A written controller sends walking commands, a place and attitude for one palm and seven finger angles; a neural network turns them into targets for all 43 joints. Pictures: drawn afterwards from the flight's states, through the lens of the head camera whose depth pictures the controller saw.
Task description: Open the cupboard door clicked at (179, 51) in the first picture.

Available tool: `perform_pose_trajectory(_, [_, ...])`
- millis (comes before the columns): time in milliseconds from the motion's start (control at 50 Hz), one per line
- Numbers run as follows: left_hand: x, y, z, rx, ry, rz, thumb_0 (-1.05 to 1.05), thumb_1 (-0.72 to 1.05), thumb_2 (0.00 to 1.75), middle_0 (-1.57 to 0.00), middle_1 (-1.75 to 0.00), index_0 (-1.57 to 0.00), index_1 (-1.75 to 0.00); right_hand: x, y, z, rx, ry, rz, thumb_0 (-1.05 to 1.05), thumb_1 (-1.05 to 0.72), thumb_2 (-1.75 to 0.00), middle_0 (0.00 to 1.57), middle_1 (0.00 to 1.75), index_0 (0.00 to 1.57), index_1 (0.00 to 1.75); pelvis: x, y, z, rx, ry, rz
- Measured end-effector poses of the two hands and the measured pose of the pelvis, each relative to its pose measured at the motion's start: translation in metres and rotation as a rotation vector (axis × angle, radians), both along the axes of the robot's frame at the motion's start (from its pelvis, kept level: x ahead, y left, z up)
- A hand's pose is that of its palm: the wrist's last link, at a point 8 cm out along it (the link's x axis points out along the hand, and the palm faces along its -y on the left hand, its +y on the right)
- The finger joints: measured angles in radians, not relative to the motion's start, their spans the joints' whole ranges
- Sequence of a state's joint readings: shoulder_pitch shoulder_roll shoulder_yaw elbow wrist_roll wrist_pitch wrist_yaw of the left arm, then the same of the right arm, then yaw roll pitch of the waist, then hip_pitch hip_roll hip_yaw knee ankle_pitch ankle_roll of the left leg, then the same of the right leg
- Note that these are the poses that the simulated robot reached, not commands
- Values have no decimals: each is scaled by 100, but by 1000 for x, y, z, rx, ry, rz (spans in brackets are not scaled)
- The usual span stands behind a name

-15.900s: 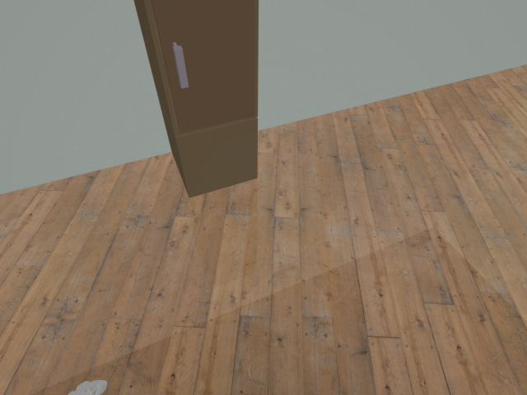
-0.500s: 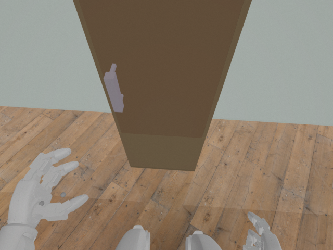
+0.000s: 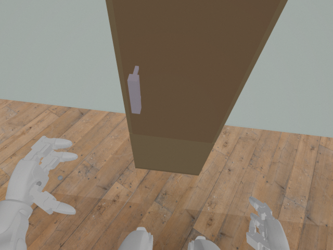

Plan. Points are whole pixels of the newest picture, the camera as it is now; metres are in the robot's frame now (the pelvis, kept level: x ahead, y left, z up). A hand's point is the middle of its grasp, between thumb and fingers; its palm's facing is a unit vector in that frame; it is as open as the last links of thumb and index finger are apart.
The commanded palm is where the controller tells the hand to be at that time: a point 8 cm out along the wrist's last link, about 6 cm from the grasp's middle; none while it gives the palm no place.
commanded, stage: raise the hand with hooked fingers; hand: left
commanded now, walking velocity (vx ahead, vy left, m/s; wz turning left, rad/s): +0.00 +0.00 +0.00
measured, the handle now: (136, 90) +0.54 +0.13 +0.03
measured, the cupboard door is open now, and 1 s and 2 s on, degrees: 0 0 0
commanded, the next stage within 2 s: move the hooked fingers beside the handle in 0.74 s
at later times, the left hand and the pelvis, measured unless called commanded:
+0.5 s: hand (57, 159) +0.29 +0.27 +0.04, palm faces -0.05 -1.00 -0.04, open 14.0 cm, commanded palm +0.27 +0.32 +0.05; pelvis +0.01 +0.00 +0.00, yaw -1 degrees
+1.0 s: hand (67, 156) +0.30 +0.25 +0.04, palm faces -0.03 -1.00 -0.03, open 14.0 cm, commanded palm +0.29 +0.30 +0.05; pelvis +0.01 -0.02 +0.00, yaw +0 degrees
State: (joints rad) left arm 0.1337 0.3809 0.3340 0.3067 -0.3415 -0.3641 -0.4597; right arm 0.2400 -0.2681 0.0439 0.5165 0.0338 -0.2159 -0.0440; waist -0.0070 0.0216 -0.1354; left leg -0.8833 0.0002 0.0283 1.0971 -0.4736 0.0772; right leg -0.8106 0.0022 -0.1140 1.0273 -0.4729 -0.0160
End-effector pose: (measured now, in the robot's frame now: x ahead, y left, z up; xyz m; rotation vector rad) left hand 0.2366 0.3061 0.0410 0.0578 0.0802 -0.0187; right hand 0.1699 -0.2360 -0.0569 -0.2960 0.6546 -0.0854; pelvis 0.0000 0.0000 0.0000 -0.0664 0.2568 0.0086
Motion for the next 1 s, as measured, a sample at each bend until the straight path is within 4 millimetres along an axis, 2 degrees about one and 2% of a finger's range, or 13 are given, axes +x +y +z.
perform_pose_trajectory(60, [6,4,-2,-11,9,-15,-1,-47,32,-29,-118,-29,-118,1,4,-2,-5,15,9,1,-90,-90,20,30,21,30,1,3,0,-3,2,0])
perform_pose_trajectory(140, [18,14,5,-6,-42,1,-1,-49,31,-30,-119,-29,-119,-3,5,-5,-18,50,8,1,-90,-90,20,30,21,30,3,4,0,-4,6,-1])
perform_pose_trajectory(220, [30,24,13,4,-68,3,-1,-49,30,-30,-120,-30,-120,-11,0,-8,-26,88,-7,1,-90,-90,20,30,21,30,5,5,1,-6,12,-3])
perform_pose_trajectory(320, [41,30,14,-10,-27,-20,-1,-50,30,-30,-120,-29,-120,-21,-8,-8,-32,118,-39,1,-90,-90,20,30,21,30,8,5,4,-6,19,-7])
perform_pose_trajectory(540, [38,15,7,-13,-33,-16,-1,-50,30,-30,-120,-29,-120,-32,-23,-6,-45,133,-58,1,-90,-90,20,30,20,30,6,-1,3,5,22,-15])
perform_pose_trajectory(820, [33,3,12,-3,-31,-11,-1,-50,30,-30,-120,-30,-120,-21,-26,-9,-11,98,-46,1,-90,-90,20,30,20,30,5,-15,4,13,14,-9])
perform_pose_trajectory(920, [36,1,11,-13,-37,-2,-1,-50,30,-30,-120,-30,-120,-17,-30,-12,-12,94,-39,1,-90,-90,20,30,20,30,6,-19,1,15,17,-7])
perform_pose_trajectory(1000, [48,-2,5,-24,-30,-9,-1,-50,30,-30,-120,-30,-120,-17,-35,-16,-25,106,-39,1,-90,-90,20,30,20,30,5,-22,-2,14,24,-5])
